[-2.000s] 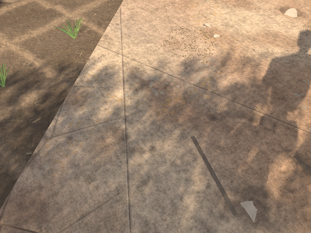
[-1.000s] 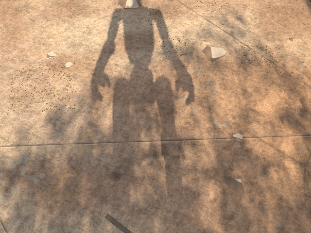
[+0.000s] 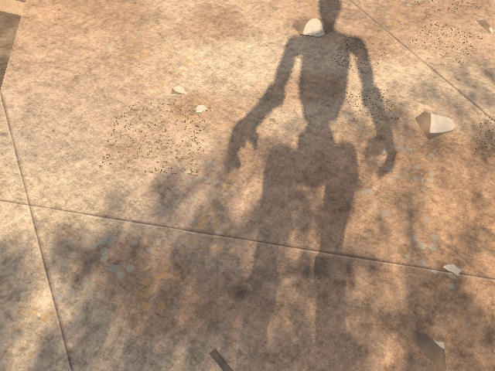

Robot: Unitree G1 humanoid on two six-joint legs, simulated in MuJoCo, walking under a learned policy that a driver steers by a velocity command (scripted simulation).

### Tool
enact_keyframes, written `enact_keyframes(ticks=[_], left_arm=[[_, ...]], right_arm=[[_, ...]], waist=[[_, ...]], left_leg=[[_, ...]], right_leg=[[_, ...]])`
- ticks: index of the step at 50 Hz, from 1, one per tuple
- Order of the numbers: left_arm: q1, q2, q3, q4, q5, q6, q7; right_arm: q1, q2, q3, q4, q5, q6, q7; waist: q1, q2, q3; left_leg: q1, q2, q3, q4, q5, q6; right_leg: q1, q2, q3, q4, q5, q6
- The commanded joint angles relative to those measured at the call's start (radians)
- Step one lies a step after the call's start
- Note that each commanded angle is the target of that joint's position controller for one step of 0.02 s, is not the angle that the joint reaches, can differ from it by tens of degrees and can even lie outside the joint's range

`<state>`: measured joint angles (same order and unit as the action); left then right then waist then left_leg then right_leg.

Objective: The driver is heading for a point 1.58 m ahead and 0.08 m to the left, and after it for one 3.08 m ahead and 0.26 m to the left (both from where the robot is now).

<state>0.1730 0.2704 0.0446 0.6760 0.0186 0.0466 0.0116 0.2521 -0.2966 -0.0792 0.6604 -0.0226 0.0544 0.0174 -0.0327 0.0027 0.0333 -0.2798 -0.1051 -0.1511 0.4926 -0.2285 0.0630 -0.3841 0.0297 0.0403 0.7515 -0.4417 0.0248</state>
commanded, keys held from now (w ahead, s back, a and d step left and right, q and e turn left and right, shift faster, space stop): w+q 0.26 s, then w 0.74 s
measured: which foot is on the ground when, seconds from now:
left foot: down 0.00-0.06, up 0.08-0.52, down 0.54-1.00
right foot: up 0.00-0.04, down 0.06-0.54, up 0.56-1.00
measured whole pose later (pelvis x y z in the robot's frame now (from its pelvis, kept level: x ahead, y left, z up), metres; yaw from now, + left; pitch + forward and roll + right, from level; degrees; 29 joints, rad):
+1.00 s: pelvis +0.39 +0.13 -0.01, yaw +15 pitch +2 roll +2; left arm 0.06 0.23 0.02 0.75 0.03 -0.03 -0.05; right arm 0.46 -0.23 -0.03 0.90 -0.01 -0.08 0.00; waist -0.06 -0.03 0.04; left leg 0.14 -0.09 0.03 0.16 -0.32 0.07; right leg -0.62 -0.06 -0.07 0.62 -0.02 -0.05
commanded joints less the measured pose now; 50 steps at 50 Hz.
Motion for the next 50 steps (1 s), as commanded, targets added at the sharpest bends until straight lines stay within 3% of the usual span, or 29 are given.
enact_keyframes(ticks=[1,2,3,4,5,6,7,9,12,17,23,25,26,27,28,29,30,31,32,34,37,40,43,47,50], left_arm=[[0.041,0.073,0.019,-0.072,-0.006,-0.033,0.004],[0.117,0.067,0.02,-0.05,-0.006,-0.044,0.012],[0.191,0.145,0.038,-0.037,0.005,-0.057,0.026],[0.212,0.268,0.06,-0.048,0.017,-0.064,0.025],[0.152,0.263,0.067,-0.043,0.036,-0.067,0.022],[0.103,0.19,0.048,-0.047,0.025,-0.074,0.018],[0.058,0.141,0.034,-0.051,0.013,-0.081,0.013],[0.06,0.115,0.025,-0.048,0.008,-0.095,0.012],[0.154,0.121,0.031,-0.009,0.009,-0.12,0.001],[0.249,0.117,0.033,0.049,0.01,-0.139,-0.01],[0.279,0.141,0.036,0.117,0.002,-0.134,-0.013],[0.292,0.166,0.038,0.147,-0.005,-0.123,-0.014],[0.282,0.177,0.038,0.157,-0.01,-0.118,-0.014],[0.283,0.165,0.031,0.159,-0.016,-0.116,-0.012],[0.277,0.098,0.007,0.114,-0.026,-0.118,-0.017],[0.298,0.032,-0.003,0.072,-0.016,-0.12,-0.026],[0.202,0.113,0.02,0.074,-0.002,-0.115,-0.021],[0.171,0.097,0.015,0.065,-0.012,-0.123,-0.028],[0.169,0.084,0.01,0.076,-0.012,-0.127,-0.033],[0.221,0.069,0.008,0.108,0.01,-0.101,-0.04],[0.198,0.048,0.009,0.111,0.019,-0.079,-0.054],[0.063,0.042,0.007,0.072,0.024,-0.076,-0.059],[-0.059,0.024,-0.005,0.035,0.02,-0.081,-0.062],[-0.178,0.024,-0.014,-0.002,0.013,-0.087,-0.064],[-0.171,0.042,-0.008,-0.005,0.013,-0.093,-0.056]], right_arm=[[-0.056,-0.159,-0.05,-0.077,-0.001,-0.005,0.012],[-0.095,-0.143,-0.047,-0.086,0.01,-0.008,0.009],[-0.097,-0.084,-0.033,-0.103,0.017,-0.017,0.001],[-0.072,-0.019,-0.014,-0.127,0.02,-0.029,-0.005],[-0.111,-0.103,-0.028,-0.127,-0.021,-0.036,-0.008],[-0.1,-0.129,-0.039,-0.112,-0.02,-0.04,0.004],[-0.062,-0.13,-0.04,-0.086,-0.016,-0.042,0.021],[-0.025,-0.113,-0.036,-0.052,-0.018,-0.036,0.049],[-0.083,-0.081,-0.023,-0.066,-0.014,-0.036,0.063],[-0.175,-0.05,-0.007,-0.076,-0.02,-0.042,0.062],[-0.289,-0.022,0.022,-0.111,-0.022,-0.059,0.071],[-0.225,-0.031,0.018,-0.096,-0.023,-0.067,0.056],[-0.105,-0.038,0.01,-0.058,-0.025,-0.078,0.043],[0.062,-0.068,-0.004,0.0,-0.037,-0.091,0.028],[0.219,-0.153,-0.025,0.024,-0.056,-0.097,0.01],[0.256,-0.253,-0.041,0.031,-0.034,-0.099,0.0],[0.211,-0.218,-0.038,0.04,-0.006,-0.099,-0.006],[0.139,-0.161,-0.021,0.046,-0.003,-0.102,-0.009],[0.085,-0.102,-0.003,0.045,-0.005,-0.108,-0.004],[0.036,-0.049,0.017,0.051,0.006,-0.122,-0.002],[0.078,-0.059,0.017,0.085,0.016,-0.144,-0.004],[0.13,-0.059,0.018,0.12,0.019,-0.147,-0.004],[0.167,-0.054,0.023,0.148,0.019,-0.149,-0.003],[0.221,-0.078,0.021,0.191,0.013,-0.149,-0.013],[0.216,-0.097,0.02,0.216,0.007,-0.144,-0.024]], waist=[[0.055,0.138,-0.047],[0.112,0.1,-0.035],[0.138,-0.057,-0.037],[0.126,-0.252,-0.065],[0.093,-0.144,0.028],[0.049,-0.106,0.061],[0.021,-0.096,0.067],[0.028,-0.135,0.036],[0.065,-0.102,0.032],[0.105,-0.103,0.062],[0.115,-0.138,0.08],[0.076,-0.146,0.044],[0.008,-0.118,-0.023],[-0.062,-0.074,-0.14],[-0.126,0.054,-0.285],[-0.085,0.257,-0.356],[-0.093,0.118,-0.265],[-0.042,0.085,-0.142],[-0.008,0.051,-0.088],[0.049,0.084,-0.053],[0.064,0.078,-0.021],[0.041,0.066,0.036],[0.016,0.062,0.054],[-0.013,0.058,0.073],[0.012,0.055,0.064]], left_leg=[[-0.077,0.194,-0.34,-0.17,-0.323,0.147],[-0.199,0.142,-0.31,-0.125,-0.391,0.099],[-0.36,0.054,-0.198,0.062,-0.461,0.027],[-0.489,-0.093,0.009,0.357,-0.408,-0.012],[-0.511,0.007,-0.013,0.489,-0.272,-0.016],[-0.478,0.038,-0.016,0.534,-0.199,-0.017],[-0.46,0.054,0.008,0.563,-0.137,-0.031],[-0.445,0.069,0.061,0.64,-0.057,-0.051],[-0.513,0.089,0.064,0.661,0.015,-0.063],[-0.553,0.096,0.055,0.498,0.06,-0.072],[-0.318,0.116,0.225,0.16,0.0,-0.021],[-0.165,0.068,0.271,0.091,-0.042,0.028],[-0.015,0.032,0.281,0.022,-0.007,0.052],[0.228,0.029,0.263,-0.005,0.03,0.074],[0.524,0.277,-0.037,-0.056,-0.21,0.132],[0.63,0.53,-0.523,-0.188,-0.162,0.213],[0.542,0.485,-0.479,-0.195,-0.049,0.205],[0.415,0.445,-0.311,-0.194,0.076,0.187],[0.314,0.387,-0.201,-0.218,0.167,0.155],[0.197,0.311,-0.072,-0.27,0.239,0.123],[0.164,0.291,-0.015,-0.328,0.323,0.143],[0.185,0.28,0.026,-0.368,0.352,0.151],[0.205,0.258,0.076,-0.366,0.417,0.139],[0.282,0.286,0.09,-0.363,0.485,0.125],[0.366,0.314,0.1,-0.289,0.684,0.108]], right_leg=[[0.158,0.043,-0.031,-0.202,0.011,-0.035],[0.32,0.037,-0.025,-0.356,0.09,-0.055],[0.46,-0.136,0.169,-0.487,-0.078,-0.092],[0.487,-0.416,0.559,-0.636,-0.374,-0.167],[0.32,-0.437,0.61,-0.655,-0.418,-0.22],[0.265,-0.39,0.531,-0.642,-0.383,-0.219],[0.265,-0.326,0.412,-0.641,-0.29,-0.19],[0.287,-0.255,0.237,-0.642,-0.109,-0.166],[0.355,-0.26,0.137,-0.633,0.051,-0.169],[0.416,-0.278,0.055,-0.639,0.199,-0.194],[0.371,-0.284,-0.064,-0.597,0.463,-0.182],[0.377,-0.293,-0.083,-0.49,0.768,-0.175],[0.375,-0.272,-0.124,-0.329,0.971,-0.16],[0.289,-0.232,-0.168,-0.119,0.962,-0.136],[0.029,-0.174,-0.186,0.196,0.599,-0.103],[-0.234,-0.008,-0.124,0.47,-0.083,-0.074],[-0.302,-0.054,0.01,0.549,-0.014,-0.09],[-0.308,-0.095,0.007,0.528,0.077,-0.096],[-0.271,-0.123,-0.005,0.459,0.129,-0.097],[-0.186,-0.144,-0.019,0.39,0.163,-0.075],[-0.211,-0.138,-0.047,0.355,0.206,-0.054],[-0.32,-0.153,-0.062,0.26,0.307,-0.033],[-0.315,-0.138,-0.085,0.083,0.407,-0.028],[-0.259,-0.103,-0.111,-0.099,0.463,-0.062],[-0.181,-0.06,-0.125,-0.172,0.383,-0.111]])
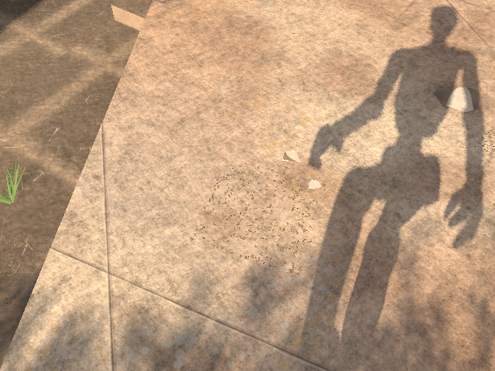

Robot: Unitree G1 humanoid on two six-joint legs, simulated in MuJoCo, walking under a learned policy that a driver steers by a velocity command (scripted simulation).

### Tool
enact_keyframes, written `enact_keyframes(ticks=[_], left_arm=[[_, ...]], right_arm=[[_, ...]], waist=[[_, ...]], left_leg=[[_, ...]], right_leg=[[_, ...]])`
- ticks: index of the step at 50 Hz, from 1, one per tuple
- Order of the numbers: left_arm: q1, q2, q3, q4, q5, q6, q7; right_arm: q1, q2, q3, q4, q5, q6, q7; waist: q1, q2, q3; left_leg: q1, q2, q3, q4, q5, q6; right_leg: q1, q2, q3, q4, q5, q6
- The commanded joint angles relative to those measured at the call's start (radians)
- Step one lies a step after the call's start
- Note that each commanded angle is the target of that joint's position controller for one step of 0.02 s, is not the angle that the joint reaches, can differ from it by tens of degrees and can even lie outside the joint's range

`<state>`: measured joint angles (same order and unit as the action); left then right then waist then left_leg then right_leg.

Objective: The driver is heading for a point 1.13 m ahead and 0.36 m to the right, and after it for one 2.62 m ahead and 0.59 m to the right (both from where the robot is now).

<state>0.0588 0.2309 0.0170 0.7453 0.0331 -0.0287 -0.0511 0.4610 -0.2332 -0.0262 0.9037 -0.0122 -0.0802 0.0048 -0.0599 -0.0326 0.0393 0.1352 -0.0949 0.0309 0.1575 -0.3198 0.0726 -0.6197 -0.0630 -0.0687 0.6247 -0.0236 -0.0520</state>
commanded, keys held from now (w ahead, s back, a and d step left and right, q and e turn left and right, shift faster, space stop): w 0.52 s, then w+e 0.48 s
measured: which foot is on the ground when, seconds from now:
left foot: down 0.00-0.08, up 0.10-0.60, down 0.62-1.00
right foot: up 0.00-0.06, down 0.08-0.62, up 0.64-1.00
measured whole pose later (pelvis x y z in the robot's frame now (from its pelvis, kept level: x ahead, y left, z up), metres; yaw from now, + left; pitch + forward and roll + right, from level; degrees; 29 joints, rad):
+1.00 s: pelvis +0.55 +0.01 +0.01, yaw -12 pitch +0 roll +1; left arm 0.12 0.23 0.05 0.87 0.03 0.00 -0.06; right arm 0.41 -0.20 -0.04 0.98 -0.02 -0.10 -0.01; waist -0.03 -0.03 0.05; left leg 0.03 -0.03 0.26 0.24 -0.27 0.05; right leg -0.65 -0.09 -0.05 0.81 -0.02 -0.06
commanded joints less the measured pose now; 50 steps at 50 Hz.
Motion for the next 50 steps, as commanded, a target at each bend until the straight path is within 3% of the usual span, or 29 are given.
enact_keyframes(ticks=[1,2,3,4,5,6,7,8,10,12,15,20,25,28,29,30,31,32,33,34,35,37,39,42,46,50], left_arm=[[-0.006,0.093,0.025,-0.058,-0.002,-0.02,0.014],[0.092,0.113,0.035,-0.027,-0.002,-0.025,0.024],[0.256,0.134,0.047,0.028,0.005,-0.034,0.036],[0.425,0.205,0.067,0.063,0.027,-0.04,0.051],[0.449,0.313,0.094,0.067,0.039,-0.038,0.053],[0.388,0.251,0.087,0.067,-0.015,-0.029,0.043],[0.281,0.193,0.071,0.056,-0.022,-0.029,0.042],[0.233,0.134,0.057,0.056,-0.016,-0.036,0.038],[0.215,0.089,0.041,0.083,-0.019,-0.049,0.041],[0.25,0.094,0.042,0.109,-0.021,-0.066,0.039],[0.292,0.121,0.049,0.142,-0.027,-0.076,0.037],[0.362,0.12,0.045,0.184,-0.03,-0.072,0.036],[0.433,0.129,0.044,0.227,-0.018,-0.066,0.047],[0.417,0.145,0.047,0.241,-0.013,-0.058,0.058],[0.397,0.156,0.05,0.24,-0.012,-0.056,0.06],[0.376,0.157,0.048,0.239,-0.015,-0.053,0.058],[0.367,0.13,0.039,0.215,-0.025,-0.056,0.055],[0.487,0.005,0.011,0.189,-0.065,-0.056,0.049],[0.445,0.12,0.042,0.211,-0.036,-0.046,0.06],[0.373,0.128,0.051,0.194,-0.032,-0.043,0.057],[0.333,0.103,0.047,0.187,-0.033,-0.044,0.051],[0.329,0.078,0.05,0.191,-0.011,-0.019,0.038],[0.323,0.049,0.049,0.189,-0.007,0.004,0.024],[0.234,0.037,0.048,0.153,-0.004,0.019,0.012],[0.087,0.026,0.039,0.096,-0.005,0.017,-0.001],[-0.044,0.017,0.024,0.042,0.0,0.013,-0.013]], right_arm=[[-0.005,-0.173,-0.035,-0.023,-0.008,-0.008,-0.015],[-0.016,-0.187,-0.039,-0.017,-0.015,-0.003,-0.017],[-0.027,-0.191,-0.039,-0.015,-0.014,0.003,-0.017],[-0.015,-0.159,-0.027,-0.039,-0.007,0.002,-0.017],[0.124,-0.037,-0.005,-0.055,0.028,0.001,-0.004],[0.046,-0.14,-0.027,-0.043,-0.002,0.002,-0.01],[-0.04,-0.143,-0.03,-0.068,0.0,-0.002,-0.006],[-0.084,-0.129,-0.023,-0.074,-0.001,-0.007,-0.003],[-0.072,-0.103,-0.019,-0.065,-0.02,0.016,0.008],[-0.066,-0.077,-0.014,-0.056,-0.027,0.037,0.021],[-0.175,-0.072,-0.011,-0.086,-0.029,0.05,0.028],[-0.375,-0.054,0.003,-0.138,-0.019,0.042,0.03],[-0.491,-0.066,0.004,-0.171,-0.015,0.035,0.026],[-0.464,-0.084,-0.006,-0.172,-0.018,0.023,0.02],[-0.383,-0.097,-0.014,-0.148,-0.02,0.016,0.014],[-0.227,-0.116,-0.026,-0.094,-0.027,0.004,0.005],[-0.045,-0.181,-0.048,-0.051,-0.049,-0.009,-0.009],[0.036,-0.296,-0.08,-0.043,-0.064,-0.004,-0.014],[-0.016,-0.237,-0.071,-0.051,-0.031,0.009,-0.008],[-0.122,-0.176,-0.053,-0.064,-0.021,0.01,-0.006],[-0.183,-0.121,-0.04,-0.07,-0.019,0.003,-0.003],[-0.206,-0.074,-0.028,-0.051,-0.012,-0.01,-0.01],[-0.177,-0.071,-0.028,-0.035,-0.007,-0.027,-0.012],[-0.137,-0.087,-0.035,-0.012,-0.001,-0.04,-0.014],[-0.095,-0.078,-0.032,0.013,-0.006,-0.037,-0.017],[-0.043,-0.105,-0.038,0.038,-0.007,-0.033,-0.026]], waist=[[0.063,0.101,0.027],[0.106,0.106,-0.032],[0.178,0.084,-0.124],[0.23,0.011,-0.249],[0.148,-0.238,-0.364],[0.158,-0.097,-0.329],[0.115,-0.047,-0.158],[0.099,0.008,-0.09],[0.044,-0.017,-0.038],[0.031,-0.02,-0.039],[0.038,-0.015,0.009],[0.087,-0.019,0.043],[0.121,-0.03,0.057],[0.088,-0.033,0.05],[0.05,-0.034,0.013],[-0.019,-0.003,-0.069],[-0.084,0.063,-0.195],[-0.048,0.295,-0.348],[-0.043,0.174,-0.317],[-0.002,0.114,-0.16],[0.019,0.087,-0.083],[0.061,0.123,-0.021],[0.077,0.114,-0.021],[0.08,0.106,0.009],[0.061,0.099,0.051],[0.028,0.099,0.071]], left_leg=[[-0.028,0.303,-0.073,0.118,0.928,0.086],[-0.015,0.292,-0.062,0.248,1.045,0.073],[-0.069,0.255,-0.031,0.451,1.019,0.055],[-0.259,0.21,-0.003,0.742,0.704,0.044],[-0.641,0.0,0.016,1.137,-0.108,-0.005],[-0.74,0.018,-0.12,1.214,-0.163,0.011],[-0.778,0.081,-0.118,1.189,-0.066,0.015],[-0.75,0.117,-0.104,1.129,-0.008,0.017],[-0.655,0.163,-0.091,1.031,0.023,0.0],[-0.629,0.168,-0.067,0.995,0.041,-0.016],[-0.726,0.203,-0.037,0.891,0.133,-0.045],[-0.756,0.2,0.01,0.605,0.305,-0.068],[-0.745,0.166,0.029,0.453,0.305,-0.039],[-0.659,0.132,0.028,0.39,0.194,-0.002],[-0.553,0.101,0.035,0.36,0.155,0.013],[-0.356,0.08,0.044,0.292,0.185,0.035],[-0.083,0.22,-0.097,0.281,0.134,0.077],[0.224,0.53,-0.547,0.211,0.018,0.192],[0.137,0.536,-0.659,0.123,-0.028,0.187],[-0.005,0.494,-0.491,0.102,-0.027,0.157],[-0.122,0.452,-0.37,0.061,0.051,0.131],[-0.247,0.378,-0.196,0.017,0.161,0.072],[-0.27,0.364,-0.117,-0.001,0.258,0.065],[-0.252,0.356,-0.015,-0.024,0.333,0.065],[-0.229,0.329,0.092,-0.029,0.397,0.063],[-0.161,0.351,0.163,-0.011,0.488,0.06]], right_leg=[[0.128,0.064,-0.027,-0.058,-0.084,-0.052],[0.238,0.1,-0.035,-0.077,-0.129,-0.072],[0.441,0.111,-0.036,-0.137,-0.1,-0.099],[0.704,-0.072,0.154,-0.138,-0.183,-0.146],[0.969,-0.373,0.688,-0.231,-0.231,-0.301],[0.901,-0.333,0.791,-0.334,-0.273,-0.293],[0.75,-0.299,0.591,-0.345,-0.267,-0.258],[0.631,-0.255,0.48,-0.377,-0.168,-0.23],[0.483,-0.171,0.321,-0.425,-0.051,-0.17],[0.448,-0.151,0.261,-0.456,0.033,-0.173],[0.45,-0.134,0.201,-0.516,0.023,-0.18],[0.509,-0.094,0.121,-0.526,0.092,-0.15],[0.649,-0.139,0.117,-0.472,0.204,-0.143],[0.701,-0.165,0.136,-0.373,0.383,-0.129],[0.695,-0.155,0.135,-0.281,0.505,-0.116],[0.649,-0.113,0.107,-0.107,0.533,-0.098],[0.474,-0.061,0.078,0.146,0.312,-0.08],[0.11,0.108,-0.003,0.519,-0.295,-0.028],[0.023,0.101,0.112,0.629,-0.472,-0.043],[-0.001,0.048,0.136,0.635,-0.389,-0.051],[0.019,0.009,0.131,0.593,-0.318,-0.048],[0.079,-0.025,0.122,0.534,-0.267,-0.034],[0.088,-0.026,0.11,0.532,-0.234,-0.022],[-0.01,-0.044,0.093,0.497,-0.139,-0.007],[-0.063,-0.041,0.055,0.306,-0.009,0.005],[-0.016,-0.018,-0.024,0.101,0.029,-0.019]])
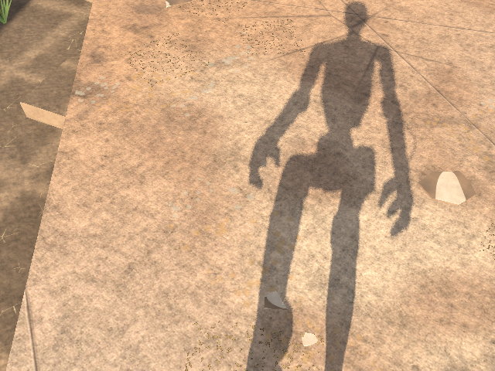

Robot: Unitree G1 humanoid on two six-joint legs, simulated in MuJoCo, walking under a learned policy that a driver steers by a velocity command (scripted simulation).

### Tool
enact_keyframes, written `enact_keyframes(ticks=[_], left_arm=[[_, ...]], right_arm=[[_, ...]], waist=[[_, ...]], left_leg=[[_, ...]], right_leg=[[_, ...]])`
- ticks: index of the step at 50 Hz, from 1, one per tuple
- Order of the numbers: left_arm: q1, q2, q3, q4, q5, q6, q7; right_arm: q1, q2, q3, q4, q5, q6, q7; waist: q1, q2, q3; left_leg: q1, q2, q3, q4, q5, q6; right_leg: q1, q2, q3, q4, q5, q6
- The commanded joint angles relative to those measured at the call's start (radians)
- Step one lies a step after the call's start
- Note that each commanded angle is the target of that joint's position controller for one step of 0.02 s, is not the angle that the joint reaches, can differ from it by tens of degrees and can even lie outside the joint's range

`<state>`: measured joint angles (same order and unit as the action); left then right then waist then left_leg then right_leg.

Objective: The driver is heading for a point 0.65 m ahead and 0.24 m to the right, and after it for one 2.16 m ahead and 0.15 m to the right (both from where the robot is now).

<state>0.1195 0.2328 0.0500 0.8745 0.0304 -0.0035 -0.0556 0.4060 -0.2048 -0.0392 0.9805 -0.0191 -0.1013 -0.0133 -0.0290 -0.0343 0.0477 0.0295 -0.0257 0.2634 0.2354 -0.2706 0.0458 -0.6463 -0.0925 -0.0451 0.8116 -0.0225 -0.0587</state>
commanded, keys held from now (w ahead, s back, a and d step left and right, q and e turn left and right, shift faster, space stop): w+e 0.84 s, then w+q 0.16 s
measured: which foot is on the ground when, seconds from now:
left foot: down 0.00-0.18, up 0.20-0.68, down 0.70-1.00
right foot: up 0.00-0.14, down 0.16-0.70, up 0.72-1.00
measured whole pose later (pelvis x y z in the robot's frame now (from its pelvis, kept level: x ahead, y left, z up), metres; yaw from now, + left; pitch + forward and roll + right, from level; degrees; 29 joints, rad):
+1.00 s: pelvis +0.54 -0.11 +0.00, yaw -32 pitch +1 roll +1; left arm 0.17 0.29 0.05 0.78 0.05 -0.02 -0.05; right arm 0.39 -0.25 -0.05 0.87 -0.01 -0.09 0.02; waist -0.04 -0.05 0.02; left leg -0.11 -0.03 0.10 0.29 -0.20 0.04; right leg -0.60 -0.04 0.05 0.96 -0.20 -0.04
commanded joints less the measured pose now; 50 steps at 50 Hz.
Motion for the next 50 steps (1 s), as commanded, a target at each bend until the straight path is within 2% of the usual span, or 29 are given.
enact_keyframes(ticks=[1,3,5,6,7,8,9,10,11,12,13,14,16,19,24,29,32,34,35,36,37,38,39,40,42,43,46,48,50], left_arm=[[-0.124,0.019,-0.009,-0.097,0.004,-0.012,-0.01],[-0.135,0.031,-0.005,-0.111,0.008,-0.012,-0.01],[-0.087,0.048,0.005,-0.103,0.009,-0.011,-0.003],[-0.019,0.063,0.014,-0.086,0.009,-0.012,0.002],[0.085,0.083,0.027,-0.056,0.009,-0.019,0.008],[0.244,0.129,0.052,-0.007,0.019,-0.028,0.022],[0.303,0.249,0.086,-0.004,0.027,-0.027,0.038],[0.284,0.303,0.095,-0.026,-0.005,-0.017,0.039],[0.26,0.275,0.089,-0.015,-0.016,-0.009,0.046],[0.21,0.223,0.077,-0.014,-0.022,-0.012,0.052],[0.157,0.179,0.066,-0.021,-0.023,-0.019,0.055],[0.125,0.151,0.057,-0.025,-0.032,-0.027,0.059],[0.127,0.138,0.048,-0.03,-0.036,-0.049,0.057],[0.189,0.174,0.056,-0.023,-0.033,-0.061,0.053],[0.3,0.176,0.054,-0.016,-0.03,-0.057,0.054],[0.366,0.185,0.055,-0.014,-0.018,-0.053,0.065],[0.331,0.21,0.061,-0.031,-0.013,-0.054,0.076],[0.267,0.232,0.066,-0.05,-0.013,-0.06,0.068],[0.252,0.221,0.063,-0.054,-0.022,-0.067,0.057],[0.274,0.128,0.037,-0.088,-0.03,-0.076,0.051],[0.402,0.079,0.028,-0.113,-0.053,-0.069,0.051],[0.367,0.16,0.034,-0.073,-0.014,-0.05,0.061],[0.297,0.166,0.038,-0.076,-0.008,-0.044,0.05],[0.262,0.148,0.035,-0.083,-0.008,-0.04,0.042],[0.25,0.13,0.033,-0.088,0.006,-0.019,0.023],[0.242,0.117,0.028,-0.093,0.008,-0.013,0.017],[0.189,0.088,0.016,-0.11,0.01,-0.014,0.009],[0.106,0.092,0.008,-0.137,0.017,-0.019,0.006],[0.005,0.067,-0.011,-0.165,0.019,-0.027,0.0]], right_arm=[[0.027,-0.139,-0.027,-0.031,-0.001,-0.007,-0.01],[0.039,-0.15,-0.03,-0.02,-0.003,0.004,-0.016],[0.026,-0.176,-0.038,-0.02,-0.006,0.017,-0.021],[0.019,-0.193,-0.043,-0.021,-0.007,0.026,-0.022],[0.014,-0.207,-0.047,-0.026,-0.006,0.038,-0.02],[-0.003,-0.207,-0.047,-0.042,-0.004,0.043,-0.015],[0.017,-0.112,-0.027,-0.102,0.012,0.038,-0.003],[-0.051,-0.138,-0.036,-0.165,0.009,0.025,0.011],[-0.164,-0.156,-0.037,-0.187,0.004,0.015,0.015],[-0.161,-0.14,-0.029,-0.187,0.013,0.002,0.016],[-0.138,-0.136,-0.031,-0.168,0.006,0.002,0.013],[-0.119,-0.136,-0.032,-0.165,-0.015,0.018,0.011],[-0.1,-0.122,-0.03,-0.164,-0.033,0.053,0.019],[-0.179,-0.11,-0.027,-0.199,-0.03,0.075,0.027],[-0.373,-0.122,-0.022,-0.27,-0.023,0.076,0.03],[-0.506,-0.124,-0.009,-0.332,-0.013,0.059,0.04],[-0.465,-0.15,-0.011,-0.343,-0.006,0.046,0.037],[-0.272,-0.192,-0.03,-0.289,-0.003,0.034,0.02],[-0.128,-0.224,-0.042,-0.258,-0.011,0.02,0.007],[0.035,-0.3,-0.058,-0.257,-0.035,0.017,-0.012],[-0.033,-0.366,-0.072,-0.264,-0.042,0.03,-0.009],[-0.114,-0.26,-0.058,-0.281,-0.024,0.042,-0.003],[-0.176,-0.178,-0.037,-0.291,-0.015,0.043,0.001],[-0.197,-0.147,-0.027,-0.283,-0.016,0.041,0.004],[-0.172,-0.14,-0.023,-0.254,-0.01,0.027,0.003],[-0.142,-0.138,-0.022,-0.236,-0.006,0.014,0.01],[-0.084,-0.152,-0.025,-0.191,0.001,-0.012,0.027],[-0.071,-0.156,-0.026,-0.17,0.008,-0.009,0.029],[-0.057,-0.148,-0.023,-0.155,0.015,0.0,0.034]], waist=[[-0.007,0.1,0.065],[-0.001,0.104,0.062],[0.03,0.128,0.021],[0.06,0.134,-0.02],[0.1,0.128,-0.083],[0.176,0.072,-0.168],[0.16,-0.117,-0.266],[0.135,-0.146,-0.322],[0.14,-0.016,-0.191],[0.1,0.018,-0.09],[0.051,0.064,-0.04],[0.017,0.059,-0.029],[-0.006,0.038,-0.058],[0.011,0.019,-0.042],[0.086,-0.017,-0.007],[0.129,-0.031,0.004],[0.089,-0.049,0.0],[-0.001,-0.038,-0.077],[-0.076,0.02,-0.162],[-0.118,0.139,-0.327],[-0.006,0.39,-0.37],[0.014,0.184,-0.223],[0.016,0.081,-0.107],[0.026,0.057,-0.058],[0.041,0.132,-0.032],[0.038,0.14,-0.037],[0.042,0.136,-0.035],[0.044,0.129,-0.014],[0.027,0.123,-0.005]], left_leg=[[-0.021,0.292,-0.058,-0.074,0.471,0.085],[0.044,0.306,-0.03,-0.018,0.604,0.078],[0.086,0.311,0.002,0.111,0.896,0.067],[0.095,0.311,0.011,0.231,1.003,0.066],[0.068,0.308,0.015,0.403,0.996,0.061],[-0.071,0.287,0.026,0.66,0.816,0.029],[-0.445,0.179,0.024,1.021,0.181,-0.025],[-0.698,-0.001,-0.178,1.227,-0.291,-0.058],[-0.8,0.072,-0.282,1.21,-0.186,-0.047],[-0.776,0.112,-0.278,1.123,-0.089,-0.041],[-0.711,0.142,-0.281,1.029,-0.052,-0.042],[-0.647,0.155,-0.286,0.975,-0.041,-0.054],[-0.582,0.156,-0.281,0.921,-0.033,-0.079],[-0.629,0.151,-0.262,0.814,0.045,-0.105],[-0.746,0.128,-0.273,0.602,0.199,-0.113],[-0.736,0.072,-0.269,0.437,0.231,-0.091],[-0.592,0.045,-0.286,0.331,0.185,-0.059],[-0.296,-0.008,-0.264,0.272,0.117,-0.024],[-0.08,0.042,-0.3,0.218,0.129,0.006],[0.15,0.3,-0.559,0.194,-0.113,0.05],[0.264,0.492,-1.044,0.031,-0.165,0.156],[0.121,0.455,-1.008,0.024,-0.296,0.151],[-0.018,0.403,-0.826,0.01,-0.248,0.131],[-0.099,0.353,-0.682,-0.009,-0.102,0.113],[-0.173,0.292,-0.501,-0.036,0.08,0.087],[-0.186,0.28,-0.474,-0.041,0.17,0.096],[-0.164,0.271,-0.411,-0.068,0.292,0.135],[-0.14,0.252,-0.379,-0.088,0.316,0.15],[-0.161,0.205,-0.337,-0.091,0.345,0.145]], right_leg=[[0.014,0.018,-0.061,-0.112,0.007,-0.025],[0.038,0.042,-0.085,-0.154,-0.061,-0.055],[0.132,0.103,-0.122,-0.172,-0.166,-0.095],[0.208,0.141,-0.133,-0.185,-0.22,-0.119],[0.33,0.178,-0.131,-0.227,-0.241,-0.146],[0.561,0.166,-0.061,-0.312,-0.226,-0.186],[0.858,-0.118,0.36,-0.352,-0.327,-0.293],[0.951,-0.263,0.816,-0.52,-0.251,-0.389],[0.879,-0.231,0.654,-0.543,-0.197,-0.35],[0.741,-0.202,0.527,-0.551,-0.102,-0.312],[0.634,-0.142,0.434,-0.561,0.004,-0.262],[0.561,-0.094,0.367,-0.57,0.087,-0.239],[0.511,-0.049,0.312,-0.575,0.184,-0.233],[0.485,-0.018,0.297,-0.599,0.168,-0.223],[0.581,-0.014,0.348,-0.602,0.124,-0.192],[0.673,-0.028,0.388,-0.532,0.244,-0.182],[0.661,-0.043,0.424,-0.475,0.308,-0.144],[0.581,0.0,0.406,-0.312,0.468,-0.097],[0.499,0.069,0.355,-0.106,0.412,-0.073],[0.369,0.135,0.27,0.191,0.057,-0.055],[0.082,0.264,0.18,0.397,-0.552,-0.031],[0.009,0.155,0.183,0.478,-0.462,-0.04],[0.026,0.12,0.167,0.45,-0.362,-0.034],[0.051,0.09,0.154,0.411,-0.316,-0.025],[0.091,0.056,0.135,0.372,-0.291,-0.008],[0.103,0.062,0.136,0.36,-0.282,-0.006],[0.048,0.08,0.159,0.287,-0.236,0.003],[-0.006,0.053,0.112,0.177,-0.18,0.021],[0.037,0.03,0.037,0.014,-0.108,0.042]])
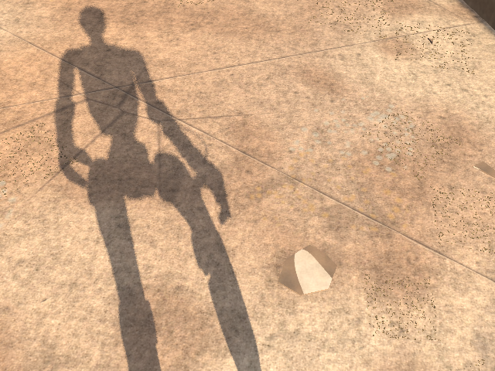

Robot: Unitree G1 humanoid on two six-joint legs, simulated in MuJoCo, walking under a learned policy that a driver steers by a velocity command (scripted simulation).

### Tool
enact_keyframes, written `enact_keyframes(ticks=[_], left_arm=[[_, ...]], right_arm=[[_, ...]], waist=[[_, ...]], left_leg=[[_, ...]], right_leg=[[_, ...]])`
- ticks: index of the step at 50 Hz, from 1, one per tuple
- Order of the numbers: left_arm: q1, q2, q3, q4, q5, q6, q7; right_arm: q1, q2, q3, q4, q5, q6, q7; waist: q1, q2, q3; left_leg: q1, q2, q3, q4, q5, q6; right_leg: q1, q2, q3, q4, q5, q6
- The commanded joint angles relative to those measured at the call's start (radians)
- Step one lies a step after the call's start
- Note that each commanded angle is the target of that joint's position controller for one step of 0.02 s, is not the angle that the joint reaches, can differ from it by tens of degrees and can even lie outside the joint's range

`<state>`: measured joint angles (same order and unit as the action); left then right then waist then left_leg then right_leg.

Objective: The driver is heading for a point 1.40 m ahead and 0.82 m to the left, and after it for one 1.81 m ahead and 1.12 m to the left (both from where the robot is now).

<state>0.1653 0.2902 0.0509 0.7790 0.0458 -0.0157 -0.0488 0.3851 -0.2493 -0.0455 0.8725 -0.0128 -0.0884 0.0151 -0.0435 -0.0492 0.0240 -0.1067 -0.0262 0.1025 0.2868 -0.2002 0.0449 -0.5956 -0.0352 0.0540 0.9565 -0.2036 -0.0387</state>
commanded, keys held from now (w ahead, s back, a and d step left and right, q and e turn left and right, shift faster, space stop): w+q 1.00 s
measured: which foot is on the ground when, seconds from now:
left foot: down 0.00-0.20, up 0.22-0.68, down 0.70-1.00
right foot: up 0.00-0.16, down 0.18-0.70, up 0.72-1.00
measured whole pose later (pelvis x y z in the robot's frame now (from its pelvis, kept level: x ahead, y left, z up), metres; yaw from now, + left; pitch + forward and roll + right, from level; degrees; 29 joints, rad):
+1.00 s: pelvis +0.47 +0.11 +0.00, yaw +32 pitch +1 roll +0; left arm 0.13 0.26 0.04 0.75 0.05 -0.02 -0.02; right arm 0.36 -0.27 -0.07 0.84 0.00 -0.04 0.01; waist -0.04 -0.03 0.05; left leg -0.13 -0.15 -0.05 0.32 -0.19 0.14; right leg -0.65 -0.13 0.04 0.96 -0.19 0.05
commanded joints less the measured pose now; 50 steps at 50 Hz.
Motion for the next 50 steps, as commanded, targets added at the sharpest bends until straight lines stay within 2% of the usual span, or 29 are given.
enact_keyframes(ticks=[1,3,6,7,8,9,10,11,12,13,14,16,19,24,29,31,32,34,35,36,37,38,39,40,41,42,44,47,50], left_arm=[[-0.09,-0.007,-0.023,-0.082,-0.001,-0.019,-0.009],[-0.144,-0.006,-0.031,-0.095,-0.011,-0.025,-0.008],[-0.159,0.026,-0.027,-0.107,-0.016,-0.039,0.01],[-0.127,0.036,-0.023,-0.099,-0.015,-0.045,0.016],[-0.048,0.046,-0.016,-0.074,-0.01,-0.054,0.025],[0.08,0.087,0.001,-0.03,0.006,-0.069,0.038],[0.252,0.171,0.022,-0.017,0.03,-0.077,0.055],[0.255,0.259,0.046,-0.019,0.019,-0.06,0.061],[0.205,0.172,0.03,-0.026,-0.003,-0.051,0.059],[0.135,0.094,0.009,-0.032,-0.01,-0.054,0.055],[0.097,0.053,0.0,-0.03,-0.014,-0.061,0.052],[0.08,0.022,-0.007,-0.018,-0.02,-0.075,0.058],[0.119,0.036,0.002,0.011,-0.031,-0.099,0.06],[0.171,0.038,0.008,0.051,-0.026,-0.099,0.06],[0.224,0.083,0.022,0.084,-0.025,-0.091,0.065],[0.244,0.099,0.026,0.098,-0.023,-0.078,0.069],[0.244,0.112,0.029,0.102,-0.022,-0.072,0.072],[0.244,0.148,0.038,0.108,-0.021,-0.052,0.075],[0.234,0.157,0.039,0.102,-0.025,-0.042,0.074],[0.235,0.131,0.031,0.076,-0.021,-0.042,0.071],[0.261,0.01,0.008,0.002,-0.024,-0.048,0.05],[0.133,0.094,0.022,-0.029,-0.018,-0.06,0.047],[0.077,0.082,0.018,-0.049,-0.033,-0.071,0.043],[0.093,0.072,0.012,-0.037,-0.034,-0.081,0.046],[0.105,0.07,0.013,-0.026,-0.021,-0.075,0.049],[0.134,0.068,0.012,-0.021,-0.005,-0.057,0.048],[0.145,0.055,0.011,-0.023,0.006,-0.025,0.04],[0.058,0.038,0.006,-0.056,0.004,-0.008,0.035],[-0.069,0.042,0.003,-0.096,0.0,-0.009,0.032]], right_arm=[[-0.015,-0.111,-0.019,-0.037,0.008,-0.01,0.006],[0.026,-0.143,-0.028,-0.019,0.002,-0.005,0.005],[0.058,-0.171,-0.037,0.0,-0.002,0.005,0.003],[0.054,-0.175,-0.038,0.003,-0.002,0.009,0.001],[0.04,-0.176,-0.039,0.004,0.004,0.013,-0.001],[0.046,-0.147,-0.032,0.004,0.011,0.012,-0.001],[0.02,-0.091,-0.016,-0.043,0.016,0.007,0.0],[0.101,-0.02,-0.004,-0.077,0.035,0.014,-0.006],[0.074,-0.119,-0.029,-0.046,0.009,0.034,-0.015],[0.034,-0.109,-0.033,-0.046,0.007,0.038,-0.007],[0.017,-0.084,-0.03,-0.043,0.007,0.042,0.0],[0.013,-0.073,-0.035,-0.036,-0.013,0.064,0.014],[-0.049,-0.05,-0.035,-0.062,-0.017,0.085,0.03],[-0.22,-0.036,-0.023,-0.124,-0.02,0.09,0.05],[-0.374,-0.035,-0.006,-0.186,-0.025,0.086,0.067],[-0.392,-0.046,-0.008,-0.2,-0.029,0.085,0.066],[-0.379,-0.053,-0.012,-0.201,-0.03,0.086,0.062],[-0.262,-0.08,-0.027,-0.174,-0.032,0.081,0.048],[-0.121,-0.102,-0.043,-0.131,-0.037,0.071,0.037],[0.039,-0.184,-0.073,-0.086,-0.047,0.066,0.019],[-0.008,-0.307,-0.1,-0.103,-0.033,0.07,0.007],[0.033,-0.302,-0.101,-0.118,-0.004,0.08,0.005],[-0.014,-0.267,-0.091,-0.101,-0.001,0.083,-0.004],[-0.057,-0.207,-0.076,-0.098,0.005,0.078,-0.007],[-0.102,-0.175,-0.066,-0.104,0.007,0.071,-0.011],[-0.133,-0.147,-0.057,-0.11,0.013,0.065,-0.012],[-0.121,-0.144,-0.052,-0.108,0.017,0.044,-0.007],[-0.068,-0.174,-0.06,-0.096,0.013,0.034,-0.006],[-0.003,-0.172,-0.06,-0.085,0.013,0.036,-0.006]], waist=[[0.024,0.14,0.023],[0.005,0.143,0.022],[0.009,0.15,0.01],[0.028,0.151,-0.001],[0.072,0.132,-0.028],[0.119,0.074,-0.107],[0.191,-0.055,-0.25],[0.143,-0.25,-0.303],[0.132,-0.097,-0.203],[0.099,-0.047,-0.089],[0.076,-0.043,-0.037],[0.042,-0.069,-0.007],[0.027,-0.041,-0.007],[0.046,-0.029,0.041],[0.082,-0.023,0.076],[0.082,-0.022,0.073],[0.072,-0.031,0.056],[0.017,-0.048,-0.026],[-0.048,-0.021,-0.109],[-0.11,0.072,-0.213],[-0.023,0.31,-0.265],[-0.09,0.15,-0.298],[-0.059,0.106,-0.16],[-0.015,0.052,-0.072],[0.025,0.035,-0.037],[0.058,0.047,-0.04],[0.076,0.054,-0.054],[0.057,0.068,-0.018],[0.01,0.092,0.015]], left_leg=[[-0.042,0.194,-0.165,-0.138,0.293,0.141],[-0.038,0.201,-0.172,-0.111,0.341,0.138],[0.014,0.239,-0.23,-0.046,0.386,0.129],[0.02,0.243,-0.245,-0.007,0.393,0.121],[0.001,0.223,-0.233,0.082,0.432,0.105],[-0.062,0.164,-0.194,0.254,0.413,0.083],[-0.222,0.096,-0.139,0.538,0.134,0.057],[-0.5,-0.031,-0.074,0.779,-0.346,0.038],[-0.556,0.026,-0.148,0.877,-0.314,0.05],[-0.566,0.062,-0.167,0.876,-0.225,0.052],[-0.541,0.088,-0.16,0.849,-0.166,0.041],[-0.502,0.109,-0.148,0.829,-0.111,0.016],[-0.542,0.114,-0.136,0.833,-0.031,-0.006],[-0.616,0.123,-0.107,0.667,0.13,-0.026],[-0.528,0.1,-0.015,0.42,0.163,0.02],[-0.495,0.071,0.019,0.37,0.093,0.055],[-0.454,0.041,0.041,0.355,0.043,0.075],[-0.305,-0.037,0.069,0.33,-0.069,0.123],[-0.121,-0.072,0.058,0.256,-0.044,0.153],[0.139,0.045,-0.131,0.203,-0.13,0.2],[0.407,0.333,-0.669,0.117,-0.134,0.334],[0.413,0.365,-0.837,0.006,-0.077,0.355],[0.316,0.347,-0.668,0.001,0.02,0.332],[0.173,0.303,-0.561,-0.007,0.157,0.294],[0.079,0.248,-0.483,-0.016,0.242,0.261],[0.014,0.209,-0.427,-0.032,0.302,0.248],[-0.036,0.175,-0.386,-0.046,0.378,0.251],[-0.068,0.142,-0.371,-0.082,0.309,0.237],[-0.023,0.13,-0.395,-0.089,0.264,0.21]], right_leg=[[0.026,-0.022,-0.081,-0.203,0.094,0.031],[0.087,-0.001,-0.103,-0.293,0.099,0.041],[0.151,0.017,-0.098,-0.372,0.057,0.024],[0.205,0.027,-0.094,-0.409,0.033,0.015],[0.326,0.043,-0.096,-0.486,0.049,0.0],[0.524,0.014,-0.058,-0.527,0.054,-0.025],[0.752,-0.236,0.195,-0.565,-0.094,-0.077],[0.862,-0.438,0.542,-0.687,-0.2,-0.158],[0.757,-0.404,0.531,-0.698,-0.261,-0.166],[0.657,-0.346,0.386,-0.716,-0.21,-0.145],[0.579,-0.297,0.267,-0.747,-0.092,-0.123],[0.508,-0.236,0.12,-0.778,0.054,-0.092],[0.514,-0.233,0.013,-0.799,0.221,-0.103],[0.531,-0.214,-0.134,-0.819,0.279,-0.109],[0.585,-0.234,-0.232,-0.797,0.356,-0.09],[0.647,-0.244,-0.266,-0.736,0.503,-0.078],[0.674,-0.245,-0.285,-0.674,0.662,-0.071],[0.702,-0.244,-0.31,-0.443,0.925,-0.064],[0.638,-0.23,-0.326,-0.23,0.862,-0.047],[0.43,-0.2,-0.329,0.066,0.558,-0.014],[-0.027,0.005,-0.27,0.41,-0.338,0.053],[-0.135,0.029,-0.046,0.487,-0.318,0.051],[-0.188,-0.028,-0.025,0.455,-0.203,0.039],[-0.136,-0.064,-0.03,0.354,-0.131,0.035],[-0.073,-0.084,-0.025,0.286,-0.116,0.04],[-0.007,-0.093,-0.02,0.246,-0.112,0.052],[0.035,-0.087,-0.031,0.192,-0.114,0.073],[-0.019,-0.082,-0.049,0.075,-0.019,0.094],[-0.089,-0.071,-0.044,-0.072,0.097,0.104]])
Velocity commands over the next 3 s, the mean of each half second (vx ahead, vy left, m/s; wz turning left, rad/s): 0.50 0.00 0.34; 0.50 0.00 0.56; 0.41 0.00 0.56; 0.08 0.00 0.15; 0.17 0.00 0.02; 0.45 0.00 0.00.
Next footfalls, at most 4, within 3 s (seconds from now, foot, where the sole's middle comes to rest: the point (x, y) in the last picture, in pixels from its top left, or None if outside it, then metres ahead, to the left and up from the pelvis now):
0.18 right None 0.24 -0.12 -0.78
0.70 left None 0.47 0.15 -0.78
1.24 right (180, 263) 0.82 0.18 -0.78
1.70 left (102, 290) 0.73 0.40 -0.78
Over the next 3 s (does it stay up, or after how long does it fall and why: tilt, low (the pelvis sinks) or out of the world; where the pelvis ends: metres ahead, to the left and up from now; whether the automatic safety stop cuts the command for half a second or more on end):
stays up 0.97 0.51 -0.02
